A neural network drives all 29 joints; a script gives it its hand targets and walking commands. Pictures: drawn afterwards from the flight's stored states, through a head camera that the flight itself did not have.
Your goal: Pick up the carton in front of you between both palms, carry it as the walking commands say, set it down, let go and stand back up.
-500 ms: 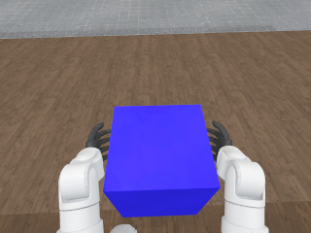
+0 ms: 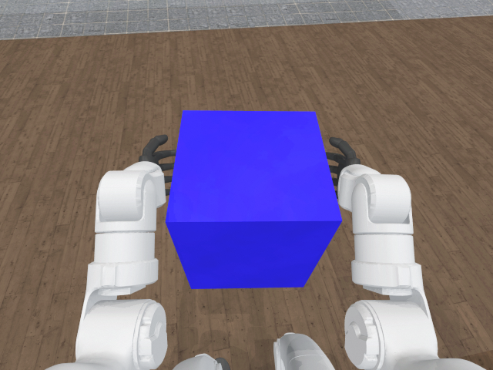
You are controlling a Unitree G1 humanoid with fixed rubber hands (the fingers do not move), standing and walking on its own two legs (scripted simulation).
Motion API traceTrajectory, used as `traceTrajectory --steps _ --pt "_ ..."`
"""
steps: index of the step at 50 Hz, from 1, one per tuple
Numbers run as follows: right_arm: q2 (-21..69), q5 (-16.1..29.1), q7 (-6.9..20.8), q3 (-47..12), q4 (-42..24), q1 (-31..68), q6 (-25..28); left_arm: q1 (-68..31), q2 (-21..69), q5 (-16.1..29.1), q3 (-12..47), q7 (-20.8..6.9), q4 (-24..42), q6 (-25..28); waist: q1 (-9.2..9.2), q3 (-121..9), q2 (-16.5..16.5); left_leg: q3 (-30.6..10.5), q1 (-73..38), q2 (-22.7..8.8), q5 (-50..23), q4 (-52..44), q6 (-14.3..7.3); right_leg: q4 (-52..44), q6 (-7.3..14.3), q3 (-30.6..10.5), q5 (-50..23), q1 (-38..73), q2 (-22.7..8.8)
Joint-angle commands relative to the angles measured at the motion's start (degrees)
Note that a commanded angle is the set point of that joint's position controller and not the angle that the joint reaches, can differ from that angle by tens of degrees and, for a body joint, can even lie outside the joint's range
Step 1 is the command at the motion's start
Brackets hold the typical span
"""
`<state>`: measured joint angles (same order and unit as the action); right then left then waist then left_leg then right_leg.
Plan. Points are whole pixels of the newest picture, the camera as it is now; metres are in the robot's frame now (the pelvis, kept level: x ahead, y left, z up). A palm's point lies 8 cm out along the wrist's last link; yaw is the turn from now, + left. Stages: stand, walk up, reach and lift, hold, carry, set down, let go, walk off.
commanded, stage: carry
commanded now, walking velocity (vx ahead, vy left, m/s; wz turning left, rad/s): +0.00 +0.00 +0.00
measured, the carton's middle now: (248, 206) +0.36 -0.01 +0.01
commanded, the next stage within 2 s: none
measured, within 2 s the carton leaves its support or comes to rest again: neither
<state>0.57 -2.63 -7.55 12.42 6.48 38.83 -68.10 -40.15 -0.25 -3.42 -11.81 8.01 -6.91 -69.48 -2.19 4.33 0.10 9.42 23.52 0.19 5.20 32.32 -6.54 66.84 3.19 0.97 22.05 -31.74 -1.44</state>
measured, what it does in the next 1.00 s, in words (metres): goes down: right foot 0.04 m lower, then left foot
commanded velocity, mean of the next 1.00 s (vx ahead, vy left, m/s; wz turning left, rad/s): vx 0.00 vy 0.00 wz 0.00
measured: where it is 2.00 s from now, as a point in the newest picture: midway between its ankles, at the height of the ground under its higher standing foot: (230, 292)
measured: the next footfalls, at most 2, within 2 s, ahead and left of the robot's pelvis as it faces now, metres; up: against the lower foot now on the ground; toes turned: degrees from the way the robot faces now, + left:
right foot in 0.26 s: +0.34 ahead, -0.06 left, -0.04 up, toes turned -2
left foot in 0.68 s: +0.37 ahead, +0.11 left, -0.05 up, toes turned +5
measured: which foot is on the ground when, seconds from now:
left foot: down 0.00-0.24, up 0.26-0.66, down 0.68-1.00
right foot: up 0.00-0.24, down 0.26-1.00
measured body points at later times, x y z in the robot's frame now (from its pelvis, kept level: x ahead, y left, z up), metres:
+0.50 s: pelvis +0.27 -0.02 -0.03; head +0.37 -0.02 +0.41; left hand +0.64 +0.16 +0.04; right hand +0.67 -0.14 +0.04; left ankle +0.25 +0.13 -0.74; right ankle +0.30 -0.06 -0.77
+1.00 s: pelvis +0.35 +0.03 -0.05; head +0.37 +0.03 +0.40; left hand +0.72 +0.19 +0.06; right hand +0.72 -0.12 +0.06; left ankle +0.34 +0.11 -0.78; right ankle +0.30 -0.05 -0.77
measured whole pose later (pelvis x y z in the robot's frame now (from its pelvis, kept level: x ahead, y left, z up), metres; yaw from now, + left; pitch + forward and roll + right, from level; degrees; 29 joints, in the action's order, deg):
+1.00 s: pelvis +0.35 +0.03 -0.05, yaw +1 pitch +5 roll +0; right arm 1.1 -4.2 -7.0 12.0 5.4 37.1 -68.6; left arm -38.0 0.4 -3.5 -11.7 7.4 -7.1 -68.3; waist 0.1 -2.3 0.1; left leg 4.8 20.5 1.3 6.7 32.7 -3.7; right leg 36.1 4.5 4.5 13.3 -18.4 1.5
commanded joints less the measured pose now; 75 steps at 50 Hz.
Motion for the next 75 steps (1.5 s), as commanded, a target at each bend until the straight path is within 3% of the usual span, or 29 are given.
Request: traceTrajectory --steps 1,3,5,8,9,11,12,13,14,15,16,17,18,20,22,24,31,33,34,35,36,37,38,42,44,50,57,73,75 --pt "65.79 27.19 14.47 -37.73 -11.31 43.4 1.42 -38.63 66.59 23.7 36.89 -11.26 9.55 3.26 -1.09 -33.04 -5.16 -17.47 -33.32 -15.54 -36.29 -5.41 -5.58 -7.99 -0.4 0.17 -1.35 -8.35 -0.71" --pt "64.87 26.35 14.28 -38.44 -13.1 40.84 1.28 -36.02 66.09 22.48 37.7 -10.91 10.72 3.43 -1.89 -34.07 -6.35 -14.13 -37.63 -14.03 -49.16 -2.58 -4.74 -13.76 -0.57 2.5 -7.66 -10.44 1.11" --pt "63.61 25.84 14.3 -39.61 -15.51 39.32 1.22 -35.08 64.86 21.7 38.91 -10.73 13.41 3.52 -2.62 -34.3 -7.77 -9.98 -39.34 -10.55 -51.48 -0.14 -3.06 -21.88 -0.92 5.08 -16.14 -9.68 3.15" --pt "61.17 25.3 14.27 -41.1 -16.95 36.75 0.96 -34.42 61.74 21.12 40.22 -10.73 16.42 2.97 -3.71 -32.47 -7.87 -5.16 -35.25 -6.13 -44.23 2.85 -1.65 -36.37 -1.11 8.51 -29.01 -0.58 6.53" --pt "60.22 24.99 14.27 -41.49 -16.56 35.68 0.87 -33.27 60.47 20.89 40.34 -10.96 16.38 2.67 -3.13 -31.94 -7.77 -4.66 -32.71 -5.76 -39.47 4.67 -1.03 -40.34 -0.85 8.06 -33.55 4.5 6.7" --pt "58.41 24.62 14.47 -42.6 -14.82 35.01 0.62 -31.03 57.85 20.15 39.91 -11.73 15.38 2.06 0.69 -30.93 -5.54 -2.57 -26.65 -5.06 -31.97 12.81 1.31 -50.57 0.05 7.42 -45.73 17.94 4.84" --pt "57.57 24.47 14.65 -43.12 -13.24 35.03 0.49 -30.64 56.68 19.88 39.56 -12.25 14.97 1.63 3.1 -30.78 -3.36 -2.03 -20.58 -4.22 -23.1 18.68 2.61 -51.46 0.05 6.08 -53.17 26.87 1.71" --pt "56.23 24.22 14.72 -42.95 -11.15 34.99 0.31 -30.98 55.09 20.0 38.82 -12.89 14.05 1.04 3.79 -31.12 3.08 -1.02 -10.27 -2.03 -0.22 26.58 3.71 -43.48 -1.0 0.08 -80.89 36.74 -6.85" --pt "57.08 24.52 14.6 -43.16 -9.02 35.28 -0.52 -32.12 52.57 19.45 37.48 -13.3 12.14 0.45 3.98 -35.13 11.82 -4.79 4.05 2.85 31.66 32.99 5.4 -32.43 4.94 -11.92 -110.99 51.82 -18.78" --pt "56.95 24.75 14.3 -41.61 -7.88 34.05 -1.29 -30.08 52.47 19.64 36.61 -13.59 9.59 0.03 4.86 -41.14 13.24 -11.49 8.7 2.64 34.81 38.83 6.28 -31.23 13.23 -17.27 -106.32 56.78 -23.44" --pt "56.69 24.39 14.11 -41.15 -9.07 34.56 -1.41 -29.15 55.14 21.13 36.84 -14.18 8.94 0.05 4.98 -41.25 11.47 -12.58 8.61 0.99 33.04 36.28 5.76 -34.14 14.08 -16.83 -93.22 53.14 -21.28" --pt "58.32 24.18 13.98 -41.01 -10.11 36.84 -1.18 -31.88 57.74 22.56 37.27 -14.82 10.39 0.23 4.36 -39.86 7.29 -12.44 7.75 -0.45 29.86 29.98 5.42 -36.53 11.4 -14.95 -83.71 49.83 -18.41" --pt "59.37 23.37 13.76 -40.07 -10.02 38.02 -0.71 -35.14 60.09 24.18 37.49 -15.45 12.16 0.34 3.31 -37.3 2.66 -11.27 3.12 -1.05 25.66 21.7 5.68 -40.28 6.33 -12.89 -79.15 44.41 -14.8" --pt "62.71 23.62 13.32 -40.49 -11.94 40.4 -0.06 -40.2 63.21 25.74 39.05 -15.83 14.26 0.98 3.04 -38.82 6.57 -11.22 0.32 0.0 22.73 17.32 6.45 -38.35 6.53 -12.3 -86.55 44.01 -15.69" --pt "64.26 23.03 12.81 -40.53 -12.23 38.76 0.74 -40.15 64.22 26.51 39.36 -15.77 15.59 1.3 3.92 -39.85 4.24 -10.37 0.25 0.86 18.06 14.62 7.1 -38.37 5.62 -8.76 -83.13 44.47 -13.05" --pt "64.18 21.88 12.26 -40.77 -12.5 36.79 1.53 -39.47 64.13 26.82 40.09 -15.72 16.6 1.61 4.46 -41.31 5.68 -8.81 2.35 1.56 12.32 12.49 7.14 -36.51 4.63 -6.39 -85.9 47.67 -11.48" --pt "60.03 20.56 12.15 -41.65 -13.84 34.46 1.44 -35.16 61.1 25.84 41.78 -15.77 14.69 2.17 4.73 -37.54 5.84 -7.34 -1.67 1.07 0.92 -2.54 6.28 -31.66 7.23 -2.7 -70.56 42.18 -7.98" --pt "58.64 20.19 13.1 -40.58 -11.49 33.47 0.71 -33.21 60.6 25.01 41.45 -15.7 11.13 2.09 2.86 -36.25 3.8 -10.13 -13.41 -2.61 -18.09 -8.52 4.53 -28.8 5.29 -1.66 -56.66 31.13 -5.99" --pt "57.66 20.27 13.74 -39.58 -9.52 32.98 0.29 -31.81 60.24 24.35 40.91 -15.59 8.8 2.1 2.65 -36.45 -0.66 -16.19 -22.74 -9.65 -46.12 -3.98 1.64 -26.39 3.79 -0.81 -38.19 20.63 -4.24" --pt "57.04 19.38 14.25 -39.2 -7.23 33.25 0.28 -32.37 60.59 23.97 40.45 -15.54 7.79 1.85 2.81 -36.66 -6.47 -19.46 -28.97 -16.36 -67.14 2.06 -3.95 -27.45 1.05 -0.38 -20.44 13.49 -1.11" --pt "57.63 19.26 14.77 -38.43 -5.19 32.73 0.34 -33.78 60.93 23.69 39.89 -15.54 7.13 1.61 2.22 -36.27 -10.67 -20.34 -30.67 -17.83 -70.02 2.56 -5.99 -27.53 0.45 -0.58 -12.34 10.56 0.19" --pt "58.46 19.55 15.22 -37.73 -3.91 32.19 0.56 -34.96 61.94 23.79 39.88 -15.67 6.49 1.52 1.74 -35.43 -11.99 -19.79 -29.12 -16.64 -65.4 2.01 -5.38 -29.83 0.32 -0.93 -11.68 11.03 -0.01" --pt "59.61 20.16 15.54 -37.56 -3.9 33.12 0.85 -36.43 63.2 24.27 40.0 -15.8 6.29 1.78 1.85 -34.4 -9.7 -17.94 -26.2 -14.54 -60.31 1.73 -3.95 -32.59 0.24 -0.68 -14.87 13.67 -0.37" --pt "61.9 22.65 15.02 -38.68 -6.69 38.21 1.55 -38.47 65.45 25.72 39.12 -15.58 6.45 2.84 2.4 -34.17 -0.02 -13.02 -15.35 -8.81 -35.75 1.53 -0.6 -31.21 2.27 -3.45 -44.77 24.61 -5.22" --pt "61.59 23.2 14.18 -38.54 -8.22 39.12 1.26 -38.0 64.99 26.02 38.47 -15.17 7.18 2.66 2.39 -34.63 1.33 -12.59 -15.02 -8.13 -32.78 1.36 -0.49 -30.48 2.75 -3.61 -48.08 25.01 -5.99" --pt "61.39 22.68 14.07 -37.1 -4.83 36.23 0.22 -35.14 63.68 24.4 36.42 -14.67 4.87 1.74 2.02 -35.21 -1.57 -13.64 -19.92 -10.33 -44.52 1.16 -1.43 -30.93 1.15 -2.14 -34.76 20.86 -3.92" --pt "62.82 24.0 14.28 -37.27 -5.63 39.29 0.17 -38.06 64.0 24.85 36.58 -14.28 6.62 1.91 2.14 -34.93 -0.52 -12.95 -17.81 -10.03 -34.37 -0.44 -0.47 -31.79 2.52 -3.58 -36.71 22.03 -6.15" --pt "62.35 22.08 14.64 -33.74 0.3 39.11 0.04 -39.15 64.3 24.33 34.08 -15.3 0.67 1.67 2.01 -28.08 -0.53 -13.76 -12.84 -9.56 -6.88 -7.83 0.9 -38.95 2.83 -5.0 -16.39 17.74 -6.63" --pt "62.33 21.89 14.69 -33.05 1.25 39.45 0.16 -39.32 64.38 24.15 33.28 -15.3 -0.52 1.78 2.18 -27.5 -0.43 -13.49 -11.3 -9.13 3.58 -9.0 0.96 -40.52 2.89 -4.96 -7.44 16.69 -6.67"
